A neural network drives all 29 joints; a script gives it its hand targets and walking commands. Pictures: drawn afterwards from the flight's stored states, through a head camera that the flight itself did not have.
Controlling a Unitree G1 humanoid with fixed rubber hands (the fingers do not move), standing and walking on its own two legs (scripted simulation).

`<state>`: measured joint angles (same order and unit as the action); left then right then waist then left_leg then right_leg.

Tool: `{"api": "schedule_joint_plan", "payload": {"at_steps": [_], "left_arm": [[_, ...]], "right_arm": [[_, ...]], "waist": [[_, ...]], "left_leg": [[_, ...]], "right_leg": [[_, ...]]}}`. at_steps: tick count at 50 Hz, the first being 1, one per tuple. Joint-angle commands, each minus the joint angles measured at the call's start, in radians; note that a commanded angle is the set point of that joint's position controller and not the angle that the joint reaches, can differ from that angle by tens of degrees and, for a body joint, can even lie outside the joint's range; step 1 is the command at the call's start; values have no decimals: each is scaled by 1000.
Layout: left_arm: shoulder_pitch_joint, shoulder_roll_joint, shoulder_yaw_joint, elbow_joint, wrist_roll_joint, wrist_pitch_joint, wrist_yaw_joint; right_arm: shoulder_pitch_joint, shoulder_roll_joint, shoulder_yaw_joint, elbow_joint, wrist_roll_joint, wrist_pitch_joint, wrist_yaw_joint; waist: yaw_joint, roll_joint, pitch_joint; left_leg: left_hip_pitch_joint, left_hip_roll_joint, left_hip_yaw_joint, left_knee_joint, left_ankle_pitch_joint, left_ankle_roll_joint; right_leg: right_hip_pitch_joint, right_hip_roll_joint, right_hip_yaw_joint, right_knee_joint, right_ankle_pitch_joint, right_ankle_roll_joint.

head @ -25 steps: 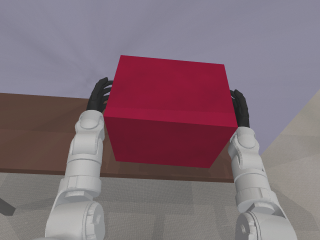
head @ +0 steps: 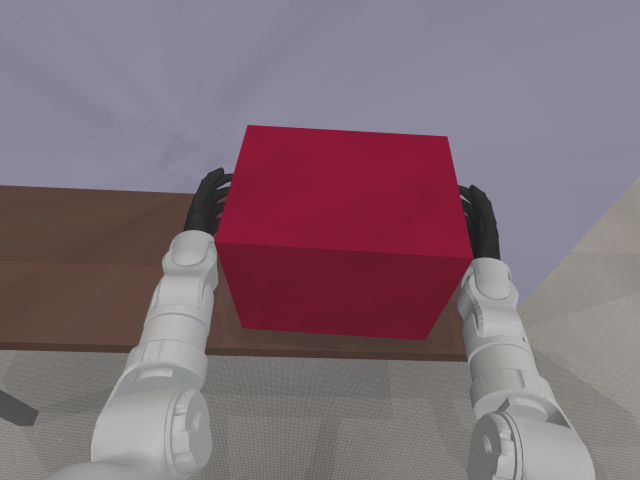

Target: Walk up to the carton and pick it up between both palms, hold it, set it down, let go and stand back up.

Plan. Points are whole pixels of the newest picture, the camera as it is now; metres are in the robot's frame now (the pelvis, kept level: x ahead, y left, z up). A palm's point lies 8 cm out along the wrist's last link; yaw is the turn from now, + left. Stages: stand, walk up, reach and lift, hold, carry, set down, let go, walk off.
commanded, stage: set down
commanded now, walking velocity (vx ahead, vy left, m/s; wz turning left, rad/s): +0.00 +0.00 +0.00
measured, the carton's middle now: (339, 237) +0.41 -0.01 +0.05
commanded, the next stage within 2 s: none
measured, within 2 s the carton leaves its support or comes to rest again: rests again in 1.00 s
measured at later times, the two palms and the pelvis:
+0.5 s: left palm (218, 233) +0.41 +0.15 +0.05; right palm (482, 257) +0.38 -0.21 +0.06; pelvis +0.00 +0.00 +0.00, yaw -1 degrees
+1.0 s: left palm (211, 250) +0.40 +0.17 +0.02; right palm (464, 273) +0.37 -0.19 +0.03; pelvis +0.00 +0.01 +0.00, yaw -1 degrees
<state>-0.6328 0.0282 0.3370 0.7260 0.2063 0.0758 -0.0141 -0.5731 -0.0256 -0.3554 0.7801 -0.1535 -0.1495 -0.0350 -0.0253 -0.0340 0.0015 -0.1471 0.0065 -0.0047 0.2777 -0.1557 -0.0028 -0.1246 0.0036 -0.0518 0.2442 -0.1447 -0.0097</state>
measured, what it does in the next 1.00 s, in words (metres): stands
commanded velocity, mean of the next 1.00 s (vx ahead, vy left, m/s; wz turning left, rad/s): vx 0.00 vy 0.00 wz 0.00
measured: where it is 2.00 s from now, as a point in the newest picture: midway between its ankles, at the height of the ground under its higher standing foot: outside the picture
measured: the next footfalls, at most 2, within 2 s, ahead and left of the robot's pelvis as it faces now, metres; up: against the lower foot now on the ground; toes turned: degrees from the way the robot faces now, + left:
none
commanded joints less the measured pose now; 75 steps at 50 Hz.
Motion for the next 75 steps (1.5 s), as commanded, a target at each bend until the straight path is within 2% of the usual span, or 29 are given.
{"api": "schedule_joint_plan", "payload": {"at_steps": [1,8,13,22,26,31,39,40,41,42,50,62,73,74,75], "left_arm": [[-602,-506,-333,-116,-20,-104,-110],[-644,-536,-343,-71,-27,-140,-92],[-643,-541,-328,-15,-19,-165,-76],[-660,-505,-283,51,-15,-228,-79],[-653,-483,-252,85,-7,-256,-92],[-686,-475,-254,101,-16,-299,-99],[-696,-496,-277,145,-21,-360,-89],[-694,-496,-276,156,-20,-364,-87],[-651,-475,-260,200,15,-347,-86],[-651,-476,-253,190,17,-341,-85],[-682,-519,-297,180,1,-406,-51],[-666,-461,-222,333,18,-469,-83],[-633,-437,-172,407,52,-496,-85],[-642,-444,-177,386,39,-506,-79],[-642,-436,-175,389,43,-513,-76]], "right_arm": [[-561,475,325,-102,-55,-72,123],[-593,468,266,-66,-79,-97,137],[-603,462,247,-29,-91,-109,151],[-617,507,290,-15,-89,-127,154],[-587,523,302,7,-100,-128,146],[-584,540,298,16,-114,-147,135],[-562,527,257,70,-150,-185,129],[-567,522,252,74,-154,-190,129],[-536,538,250,113,-147,-175,132],[-548,521,241,88,-148,-173,135],[-586,517,236,83,-165,-235,144],[-558,533,199,170,-209,-243,139],[-545,520,153,195,-243,-262,144],[-540,502,144,201,-257,-274,144],[-536,498,138,208,-262,-282,143]], "waist": [[-13,31,-539],[-26,69,-581],[-14,72,-589],[18,26,-633],[19,6,-624],[6,7,-649],[-22,44,-669],[-20,46,-664],[8,65,-581],[-3,54,-589],[0,83,-730],[-4,11,-636],[5,20,-608],[-9,8,-645],[-7,11,-650]], "left_leg": [[103,-22,80,23,322,-45],[174,-3,73,61,405,-78],[182,8,70,77,440,-86],[40,-3,81,56,369,-48],[-27,-10,86,35,312,-28],[-60,-11,87,30,296,-23],[18,4,75,68,370,-56],[24,6,75,72,373,-60],[2,-3,74,60,365,-57],[-2,1,73,51,355,-57],[75,18,66,101,473,-88],[-122,3,79,44,274,-39],[-126,9,79,46,241,-36],[-111,15,87,53,248,-34],[-108,15,87,57,254,-35]], "right_leg": [[237,11,-49,69,475,59],[136,25,-63,49,396,36],[96,30,-64,44,375,27],[205,4,-32,91,503,52],[257,-9,-16,112,558,66],[271,-18,-10,126,591,69],[166,-2,-24,108,532,44],[149,0,-26,103,515,40],[180,-5,-16,86,486,28],[168,-2,-22,84,469,32],[63,15,-41,70,440,12],[146,-16,-5,96,443,36],[85,-14,-14,88,380,30],[67,-8,-25,95,378,31],[51,-7,-28,93,374,29]]}}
